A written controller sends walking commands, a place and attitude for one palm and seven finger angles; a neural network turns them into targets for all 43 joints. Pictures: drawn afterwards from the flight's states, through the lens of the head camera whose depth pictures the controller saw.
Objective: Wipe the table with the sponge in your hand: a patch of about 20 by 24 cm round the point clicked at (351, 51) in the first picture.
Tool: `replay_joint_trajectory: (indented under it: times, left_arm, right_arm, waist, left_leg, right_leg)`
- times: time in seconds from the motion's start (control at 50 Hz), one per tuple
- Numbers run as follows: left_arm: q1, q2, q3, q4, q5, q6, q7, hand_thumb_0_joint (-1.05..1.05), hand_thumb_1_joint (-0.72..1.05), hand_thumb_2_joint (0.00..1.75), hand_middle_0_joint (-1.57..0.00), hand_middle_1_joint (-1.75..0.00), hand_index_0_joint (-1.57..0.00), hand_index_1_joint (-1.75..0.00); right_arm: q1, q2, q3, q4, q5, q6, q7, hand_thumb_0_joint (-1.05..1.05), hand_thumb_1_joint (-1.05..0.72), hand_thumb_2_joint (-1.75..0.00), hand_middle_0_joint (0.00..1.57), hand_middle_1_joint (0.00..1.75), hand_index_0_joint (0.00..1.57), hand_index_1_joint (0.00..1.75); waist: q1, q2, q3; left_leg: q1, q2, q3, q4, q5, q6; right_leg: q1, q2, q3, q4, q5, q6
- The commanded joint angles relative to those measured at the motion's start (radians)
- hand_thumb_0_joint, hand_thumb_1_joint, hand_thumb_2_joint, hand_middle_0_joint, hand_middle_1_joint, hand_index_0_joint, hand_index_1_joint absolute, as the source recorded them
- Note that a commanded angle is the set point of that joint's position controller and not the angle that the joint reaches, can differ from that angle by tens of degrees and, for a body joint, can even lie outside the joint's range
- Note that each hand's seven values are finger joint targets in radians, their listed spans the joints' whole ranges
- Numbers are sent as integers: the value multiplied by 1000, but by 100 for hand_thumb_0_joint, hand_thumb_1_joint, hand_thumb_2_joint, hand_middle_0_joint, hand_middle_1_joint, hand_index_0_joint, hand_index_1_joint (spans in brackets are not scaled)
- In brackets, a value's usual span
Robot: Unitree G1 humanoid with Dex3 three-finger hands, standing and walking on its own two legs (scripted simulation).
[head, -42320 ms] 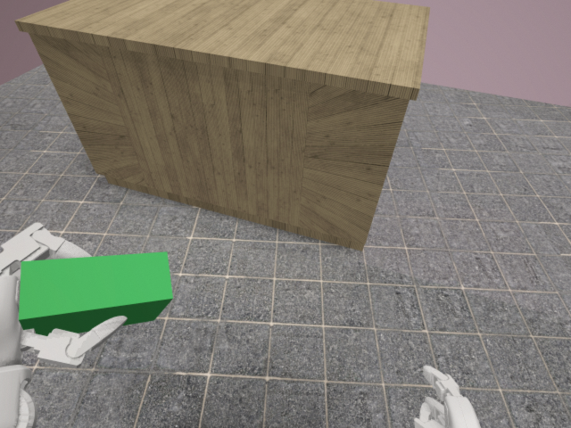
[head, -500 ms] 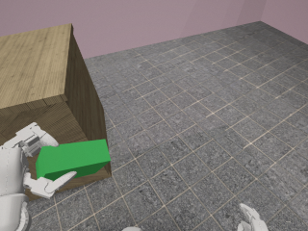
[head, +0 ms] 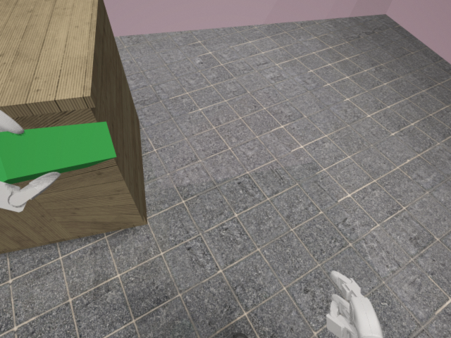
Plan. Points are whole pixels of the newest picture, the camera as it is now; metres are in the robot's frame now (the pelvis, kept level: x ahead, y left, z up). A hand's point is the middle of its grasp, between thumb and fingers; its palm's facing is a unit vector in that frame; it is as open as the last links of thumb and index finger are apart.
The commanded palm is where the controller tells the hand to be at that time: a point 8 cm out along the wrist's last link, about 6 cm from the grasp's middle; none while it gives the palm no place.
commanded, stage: come to a stop and stand still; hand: left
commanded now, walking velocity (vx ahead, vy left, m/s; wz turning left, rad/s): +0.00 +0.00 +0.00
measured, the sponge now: (67, 151) +0.31 +0.27 +0.17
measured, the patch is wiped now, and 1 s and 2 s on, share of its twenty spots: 0.75 0.75 0.75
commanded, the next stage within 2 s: step back with the hand held close in 0.74 s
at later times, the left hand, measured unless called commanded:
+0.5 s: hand (30, 168) +0.27 +0.30 +0.17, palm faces +0.36 -0.88 -0.32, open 9.2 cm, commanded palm +0.21 +0.34 +0.18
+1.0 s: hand (31, 177) +0.27 +0.31 +0.15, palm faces +0.35 -0.86 -0.37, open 9.1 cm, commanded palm +0.20 +0.34 +0.18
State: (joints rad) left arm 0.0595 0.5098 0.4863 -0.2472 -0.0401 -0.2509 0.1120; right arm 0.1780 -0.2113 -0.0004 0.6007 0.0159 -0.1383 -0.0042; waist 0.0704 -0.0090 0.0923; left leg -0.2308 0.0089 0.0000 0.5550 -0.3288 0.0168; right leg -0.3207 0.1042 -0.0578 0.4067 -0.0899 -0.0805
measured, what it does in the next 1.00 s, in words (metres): shifts its weight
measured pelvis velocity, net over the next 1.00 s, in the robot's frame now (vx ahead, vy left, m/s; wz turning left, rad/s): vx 0.04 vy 0.07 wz -0.03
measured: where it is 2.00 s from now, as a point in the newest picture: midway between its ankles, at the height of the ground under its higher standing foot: outside the picture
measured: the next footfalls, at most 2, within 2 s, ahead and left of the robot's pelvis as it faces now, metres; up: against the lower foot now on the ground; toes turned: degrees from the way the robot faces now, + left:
right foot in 1.74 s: -0.08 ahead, -0.09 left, +0.00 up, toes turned -3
left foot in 2.00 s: -0.12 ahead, +0.11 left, +0.00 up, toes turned -4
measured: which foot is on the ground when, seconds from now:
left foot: down 0.00-1.00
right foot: down 0.00-1.00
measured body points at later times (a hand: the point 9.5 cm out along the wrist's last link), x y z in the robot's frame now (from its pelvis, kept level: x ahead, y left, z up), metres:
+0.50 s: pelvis +0.04 +0.07 +0.00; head +0.05 +0.09 +0.45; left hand +0.25 +0.35 +0.19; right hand +0.22 -0.15 -0.06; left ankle -0.02 +0.12 -0.73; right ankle +0.08 -0.05 -0.73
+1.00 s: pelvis +0.04 +0.07 +0.00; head +0.06 +0.09 +0.45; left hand +0.25 +0.36 +0.17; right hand +0.21 -0.15 -0.07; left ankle -0.01 +0.12 -0.73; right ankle +0.08 -0.05 -0.73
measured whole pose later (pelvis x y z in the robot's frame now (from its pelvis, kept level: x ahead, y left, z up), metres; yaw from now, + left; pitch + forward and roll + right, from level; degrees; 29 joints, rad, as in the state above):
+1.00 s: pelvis +0.04 +0.07 +0.00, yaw -2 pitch +0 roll -1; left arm 0.37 0.35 0.35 -0.43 -0.02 -0.19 0.09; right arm 0.21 -0.19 0.03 0.52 0.00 -0.06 -0.02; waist 0.03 -0.03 0.06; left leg -0.14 -0.07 0.06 0.49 -0.35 0.07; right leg -0.29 0.04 0.01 0.46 -0.16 0.00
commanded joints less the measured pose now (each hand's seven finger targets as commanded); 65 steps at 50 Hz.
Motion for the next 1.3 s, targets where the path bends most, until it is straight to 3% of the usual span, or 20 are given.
replay_joint_trajectory:
  times: [0.0,0.04,0.06,0.12,0.16,0.22,0.32,0.36,0.44,0.56,0.66,0.76,0.84,0.96,1.06,1.12,1.2,1.24,1.26,1.28]
  left_arm:
    - [356,-69,-156,-296,-20,-68,-41,0,10,130,-120,-160,-120,-160]
    - [315,-7,-109,-377,-4,-61,-27,0,10,130,-120,-160,-120,-160]
    - [275,72,-36,-406,6,-60,-14,0,10,130,-120,-160,-120,-160]
    - [211,147,82,-443,15,-72,-1,0,10,130,-120,-160,-120,-160]
    - [123,205,132,-527,14,-88,1,0,10,130,-120,-160,-120,-160]
    - [129,116,63,-481,9,-98,-8,0,10,130,-120,-160,-120,-160]
    - [206,-19,-73,-381,7,-80,-24,0,10,130,-120,-160,-120,-160]
    - [249,-52,-102,-317,9,-59,-31,0,10,130,-120,-160,-120,-160]
    - [230,-9,-68,-307,12,-38,-28,0,10,130,-120,-160,-120,-160]
    - [151,69,-3,-494,7,-46,-25,0,10,130,-120,-160,-120,-160]
    - [195,40,-24,-524,8,-41,-21,0,10,130,-120,-160,-120,-160]
    - [268,-4,-37,-397,9,-19,-15,0,10,130,-120,-160,-120,-160]
    - [259,-10,-46,-361,8,-12,-10,0,10,130,-120,-160,-120,-160]
    - [200,51,-18,-505,13,-25,-2,0,10,130,-120,-160,-120,-160]
    - [284,60,17,-536,7,-32,0,0,10,130,-120,-160,-120,-160]
    - [310,35,15,-483,3,-33,-1,0,10,130,-120,-160,-120,-160]
    - [283,9,6,-382,6,-25,2,0,10,130,-120,-160,-120,-160]
    - [253,-1,-15,-355,11,-24,2,0,10,130,-120,-160,-120,-160]
    - [236,11,-16,-364,13,-25,1,0,10,130,-120,-160,-120,-160]
    - [234,3,-36,-363,13,-22,0,0,10,130,-120,-160,-120,-160]
  right_arm:
    - [26,-106,-45,-171,17,-45,47,0,-90,-90,20,30,20,30]
    - [-10,-109,-35,-193,16,-47,38,0,-90,-90,20,30,20,30]
    - [-31,-113,-28,-201,10,-50,29,0,-90,-90,20,30,20,30]
    - [-41,-106,-24,-225,-5,-58,3,0,-90,-90,20,30,20,30]
    - [-46,-107,-16,-228,-14,-67,-6,0,-90,-90,20,30,20,30]
    - [-22,-101,-14,-214,-18,-87,-3,0,-90,-90,20,30,20,30]
    - [20,-115,-23,-178,-19,-90,14,0,-90,-90,20,30,20,30]
    - [22,-119,-27,-174,-17,-74,16,0,-90,-90,20,30,20,30]
    - [3,-119,-25,-195,-17,-27,6,0,-90,-90,20,30,20,30]
    - [-42,-101,-10,-243,-23,-6,-9,0,-90,-90,20,30,20,30]
    - [-37,-102,-13,-244,-29,-13,-3,0,-90,-90,20,30,20,30]
    - [-19,-115,-25,-228,-22,2,-4,0,-90,-90,20,30,20,30]
    - [-19,-116,-28,-224,-17,18,-15,0,-90,-90,20,30,20,30]
    - [-57,-111,-23,-255,-22,15,-32,0,-90,-90,20,30,20,30]
    - [-53,-110,-29,-266,-26,11,-28,0,-90,-90,20,30,20,30]
    - [-43,-110,-31,-259,-27,14,-27,0,-90,-90,20,30,20,30]
    - [-40,-119,-34,-243,-24,19,-34,0,-90,-90,20,30,20,30]
    - [-28,-123,-38,-238,-23,21,-37,0,-90,-90,20,30,20,30]
    - [-21,-120,-41,-235,-28,23,-37,0,-90,-90,20,30,20,30]
    - [-4,-116,-42,-229,-30,28,-32,0,-90,-90,20,30,20,30]
  waist:
    - [-23,16,-279]
    - [-15,19,-215]
    - [-14,44,-169]
    - [-22,-41,-161]
    - [-32,100,-171]
    - [-34,194,-191]
    - [-50,51,-205]
    - [-50,46,-180]
    - [-48,30,-164]
    - [-42,133,-200]
    - [-41,168,-232]
    - [-45,63,-231]
    - [-49,32,-200]
    - [-38,118,-255]
    - [-29,158,-261]
    - [-33,138,-209]
    - [-37,35,-168]
    - [-40,-54,-162]
    - [-45,-111,-160]
    - [-48,-180,-161]
  left_leg:
    - [-48,15,18,-222,36,14]
    - [-124,78,-53,-304,-14,38]
    - [-175,98,-85,-340,-35,39]
    - [-180,109,-98,-323,24,45]
    - [-175,95,-95,-311,50,38]
    - [-135,74,-58,-244,145,20]
    - [-14,60,-47,-184,355,-34]
    - [-1,65,-48,-201,421,-56]
    - [-6,93,-59,-211,501,-81]
    - [7,79,-38,-204,578,-106]
    - [100,96,-31,-163,755,-123]
    - [16,74,-18,-110,657,-132]
    - [-45,50,-22,-157,449,-106]
    - [-26,68,-38,-153,689,-107]
    - [-46,121,-49,-170,732,-83]
    - [-108,164,-64,-183,644,-46]
    - [-261,156,-72,-160,315,-1]
    - [-316,77,-48,-83,24,5]
    - [-266,15,-27,-4,-89,-7]
    - [-197,-30,-23,94,-175,-10]
  right_leg:
    - [383,-195,218,-81,-97,173]
    - [346,-142,176,2,-172,154]
    - [344,-124,146,37,-157,130]
    - [339,-113,115,74,-38,107]
    - [346,-118,128,99,15,99]
    - [354,-132,129,94,110,80]
    - [283,-134,128,62,211,72]
    - [246,-118,109,69,198,76]
    - [223,-106,81,90,156,84]
    - [254,-96,68,132,178,82]
    - [212,-91,46,138,119,79]
    - [288,-110,80,98,272,57]
    - [282,-124,125,80,284,61]
    - [308,-109,100,153,372,80]
    - [271,-94,72,229,146,86]
    - [246,-95,67,246,26,93]
    - [297,-124,127,226,140,89]
    - [283,-184,247,142,235,59]
    - [187,-246,348,25,149,30]
    - [70,-319,448,-115,-78,-3]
